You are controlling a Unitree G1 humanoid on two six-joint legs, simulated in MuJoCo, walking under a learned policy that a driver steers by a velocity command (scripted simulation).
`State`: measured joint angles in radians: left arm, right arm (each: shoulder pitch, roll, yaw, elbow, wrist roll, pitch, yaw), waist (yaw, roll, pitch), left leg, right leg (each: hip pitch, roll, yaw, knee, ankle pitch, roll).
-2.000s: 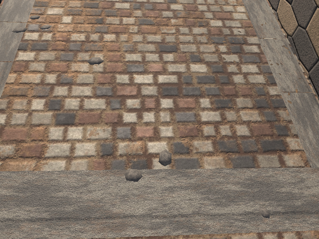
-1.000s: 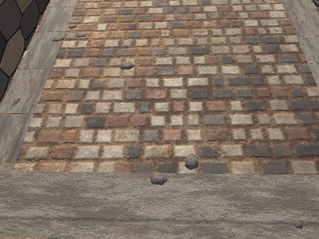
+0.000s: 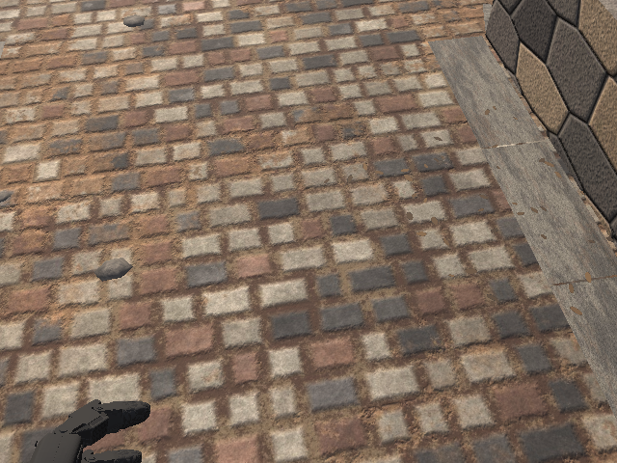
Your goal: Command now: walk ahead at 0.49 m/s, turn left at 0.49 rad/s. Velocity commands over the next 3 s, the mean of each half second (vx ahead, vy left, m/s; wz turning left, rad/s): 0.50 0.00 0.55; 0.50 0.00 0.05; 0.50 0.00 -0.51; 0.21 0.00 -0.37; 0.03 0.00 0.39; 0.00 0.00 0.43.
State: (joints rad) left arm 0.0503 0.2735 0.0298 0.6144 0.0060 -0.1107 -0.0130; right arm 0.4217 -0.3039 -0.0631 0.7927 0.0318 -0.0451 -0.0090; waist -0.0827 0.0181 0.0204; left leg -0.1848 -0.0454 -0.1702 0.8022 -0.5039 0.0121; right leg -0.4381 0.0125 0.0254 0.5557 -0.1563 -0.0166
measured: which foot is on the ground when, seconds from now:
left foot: up 0.00-0.44, down 0.46-1.00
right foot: down 0.00-0.48, up 0.50-0.98, down 1.00-1.00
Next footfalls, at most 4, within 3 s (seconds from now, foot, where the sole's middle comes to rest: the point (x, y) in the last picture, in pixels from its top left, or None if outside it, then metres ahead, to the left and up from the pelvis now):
0.46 left None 0.38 0.17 -0.76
1.00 right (272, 349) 0.74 0.07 -0.76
1.48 left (175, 275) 0.98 0.31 -0.76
1.92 right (277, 237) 1.08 0.04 -0.76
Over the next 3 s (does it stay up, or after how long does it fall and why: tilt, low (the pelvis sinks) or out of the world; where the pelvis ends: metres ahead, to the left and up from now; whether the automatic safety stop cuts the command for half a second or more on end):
stays up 1.02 0.18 0.02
